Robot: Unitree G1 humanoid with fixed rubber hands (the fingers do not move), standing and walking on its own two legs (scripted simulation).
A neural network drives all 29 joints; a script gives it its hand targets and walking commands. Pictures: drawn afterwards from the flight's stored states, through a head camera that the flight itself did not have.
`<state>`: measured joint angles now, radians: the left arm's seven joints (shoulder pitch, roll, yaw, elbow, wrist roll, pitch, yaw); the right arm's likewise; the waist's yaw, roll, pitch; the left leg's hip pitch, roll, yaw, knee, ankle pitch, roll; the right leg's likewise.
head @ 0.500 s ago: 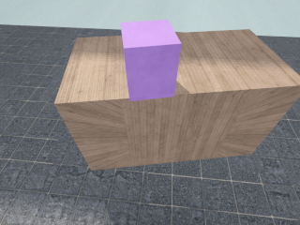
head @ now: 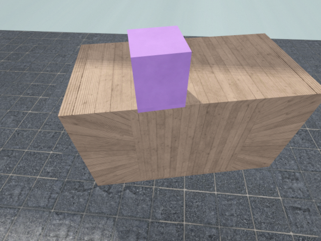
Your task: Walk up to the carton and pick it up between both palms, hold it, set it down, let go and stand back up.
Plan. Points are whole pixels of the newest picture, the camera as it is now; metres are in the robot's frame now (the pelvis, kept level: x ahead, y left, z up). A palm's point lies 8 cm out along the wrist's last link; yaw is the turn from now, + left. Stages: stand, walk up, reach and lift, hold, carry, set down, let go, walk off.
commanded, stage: stand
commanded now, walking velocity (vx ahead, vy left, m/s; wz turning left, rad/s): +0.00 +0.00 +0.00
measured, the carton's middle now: (157, 69) +0.74 +0.05 +0.03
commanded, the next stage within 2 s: walk up in 1.16 s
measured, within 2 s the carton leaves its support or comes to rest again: neither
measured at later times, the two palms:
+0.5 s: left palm out of the picture -0.01 +0.21 -0.15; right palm out of the picture -0.01 -0.20 -0.14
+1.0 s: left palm out of the picture -0.03 +0.21 -0.15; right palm out of the picture -0.02 -0.18 -0.14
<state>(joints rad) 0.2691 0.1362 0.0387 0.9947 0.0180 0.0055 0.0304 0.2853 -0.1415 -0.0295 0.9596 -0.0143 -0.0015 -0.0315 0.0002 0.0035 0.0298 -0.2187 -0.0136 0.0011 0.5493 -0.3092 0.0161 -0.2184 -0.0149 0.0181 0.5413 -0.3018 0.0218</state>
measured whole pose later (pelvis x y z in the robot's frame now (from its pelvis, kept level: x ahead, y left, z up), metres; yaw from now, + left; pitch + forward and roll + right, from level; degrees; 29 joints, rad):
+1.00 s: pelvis +0.00 +0.02 +0.01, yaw -1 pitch -3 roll +0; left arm 0.28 0.08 0.02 1.20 0.01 0.01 0.05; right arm 0.30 -0.08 -0.02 1.15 -0.01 -0.01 -0.05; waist 0.00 -0.01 0.04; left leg -0.14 -0.04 0.02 0.46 -0.26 0.04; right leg -0.15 -0.04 0.04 0.45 -0.26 0.05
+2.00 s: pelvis +0.16 -0.10 -0.01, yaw +14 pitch -6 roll -2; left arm 0.33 0.19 0.00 0.95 0.03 -0.03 0.01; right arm 0.37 -0.25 -0.05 0.88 -0.06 -0.04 0.00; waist 0.01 0.04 0.10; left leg -0.47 -0.01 0.00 1.14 -0.51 0.01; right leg -0.21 -0.05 -0.20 0.64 -0.32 -0.03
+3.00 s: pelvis +0.32 -0.13 -0.02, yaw +20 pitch -3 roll +0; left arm 0.23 0.28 0.03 0.81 0.02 0.07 0.04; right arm 0.22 -0.20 -0.02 0.78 -0.01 0.04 0.00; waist 0.01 -0.04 0.10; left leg -0.28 0.01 0.05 0.76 -0.43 0.02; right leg -0.50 -0.04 0.03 0.94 -0.53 0.00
